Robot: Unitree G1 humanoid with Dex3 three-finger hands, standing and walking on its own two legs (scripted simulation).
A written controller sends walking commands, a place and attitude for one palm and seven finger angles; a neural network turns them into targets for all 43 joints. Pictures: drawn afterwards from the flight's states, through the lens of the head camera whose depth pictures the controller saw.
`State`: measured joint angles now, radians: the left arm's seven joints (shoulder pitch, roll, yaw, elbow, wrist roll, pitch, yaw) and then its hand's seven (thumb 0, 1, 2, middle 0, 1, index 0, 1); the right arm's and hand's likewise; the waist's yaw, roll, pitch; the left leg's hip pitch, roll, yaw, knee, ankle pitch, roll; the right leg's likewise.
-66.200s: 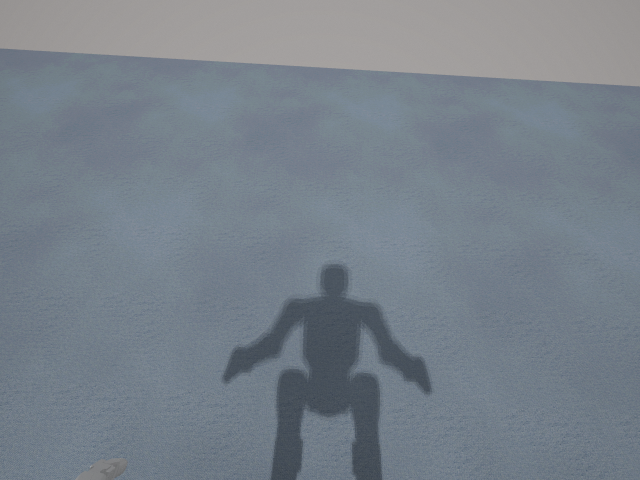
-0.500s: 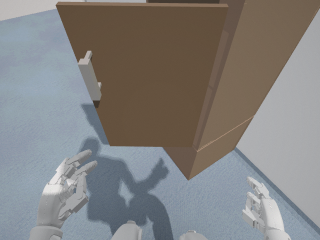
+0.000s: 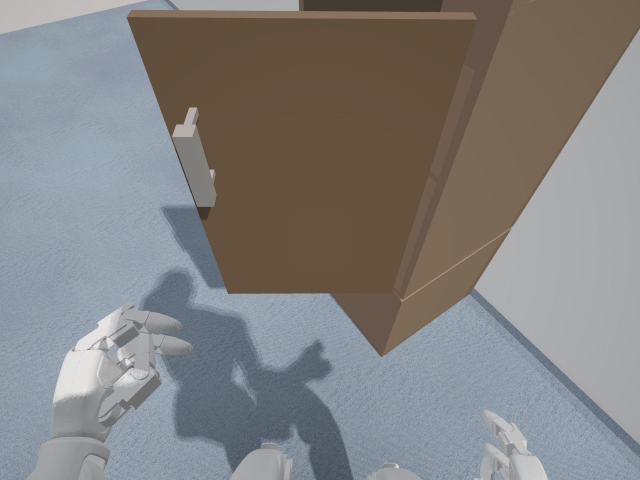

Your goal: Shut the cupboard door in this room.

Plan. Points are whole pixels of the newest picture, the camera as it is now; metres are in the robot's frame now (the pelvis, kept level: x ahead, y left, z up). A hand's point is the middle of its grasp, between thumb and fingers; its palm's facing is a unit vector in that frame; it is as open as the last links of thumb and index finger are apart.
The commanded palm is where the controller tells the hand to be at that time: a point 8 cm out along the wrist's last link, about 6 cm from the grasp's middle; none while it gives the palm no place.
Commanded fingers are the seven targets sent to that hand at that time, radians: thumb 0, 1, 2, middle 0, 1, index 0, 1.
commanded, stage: raise the hand and make a fist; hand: left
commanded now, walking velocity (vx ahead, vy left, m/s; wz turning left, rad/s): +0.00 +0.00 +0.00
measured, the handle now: (199, 158) +0.50 +0.20 +0.12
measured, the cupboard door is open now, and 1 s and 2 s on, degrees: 56 56 56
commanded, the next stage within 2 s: bring the fist close to the handle in 1.06 s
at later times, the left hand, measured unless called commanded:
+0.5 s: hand (136, 352) +0.23 +0.20 +0.10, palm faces +0.06 -1.00 -0.05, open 3.1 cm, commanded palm +0.20 +0.25 +0.11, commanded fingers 0.00 0.90 0.90 -1.30 -1.50 -1.30 -1.50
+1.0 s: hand (155, 338) +0.24 +0.18 +0.12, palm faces +0.07 -1.00 -0.05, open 3.1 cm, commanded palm +0.21 +0.23 +0.12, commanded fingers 0.00 0.90 0.90 -1.30 -1.50 -1.30 -1.50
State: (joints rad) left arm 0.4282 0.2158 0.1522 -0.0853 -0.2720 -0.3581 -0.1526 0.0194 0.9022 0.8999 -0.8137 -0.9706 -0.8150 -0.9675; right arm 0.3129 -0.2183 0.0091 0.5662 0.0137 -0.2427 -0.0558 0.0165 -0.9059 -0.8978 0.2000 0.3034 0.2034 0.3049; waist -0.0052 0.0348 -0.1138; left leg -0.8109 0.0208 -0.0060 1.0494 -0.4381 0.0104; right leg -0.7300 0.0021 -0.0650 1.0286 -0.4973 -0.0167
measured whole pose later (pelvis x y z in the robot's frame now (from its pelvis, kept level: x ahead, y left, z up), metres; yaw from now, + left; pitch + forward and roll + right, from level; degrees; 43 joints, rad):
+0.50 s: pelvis +0.01 +0.01 +0.02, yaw +1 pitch +7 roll -2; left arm 0.37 0.24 0.13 -0.16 -0.26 -0.23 -0.17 0.02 0.90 0.90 -1.25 -1.44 -1.25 -1.44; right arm 0.24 -0.22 0.06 0.49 0.04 -0.20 -0.05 0.01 -0.91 -0.90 0.20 0.30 0.20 0.30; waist 0.03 0.04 -0.09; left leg -0.66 0.01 -0.02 0.95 -0.42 0.02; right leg -0.56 -0.01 -0.08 0.90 -0.47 0.00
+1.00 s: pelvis +0.01 -0.01 +0.03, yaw +1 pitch +5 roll +0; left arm 0.34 0.23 0.16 -0.09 -0.29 -0.23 -0.19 0.02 0.90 0.90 -1.30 -1.50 -1.30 -1.50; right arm 0.27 -0.26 0.03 0.56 0.04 -0.23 -0.05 0.02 -0.91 -0.90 0.20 0.30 0.20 0.30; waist 0.02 0.04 -0.07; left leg -0.57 0.02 -0.01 0.85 -0.37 -0.01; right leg -0.49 0.00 -0.07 0.84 -0.44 -0.03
